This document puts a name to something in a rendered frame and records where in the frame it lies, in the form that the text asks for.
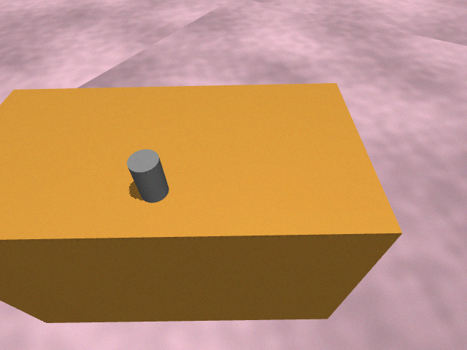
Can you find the can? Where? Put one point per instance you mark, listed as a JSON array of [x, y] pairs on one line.
[[147, 172]]

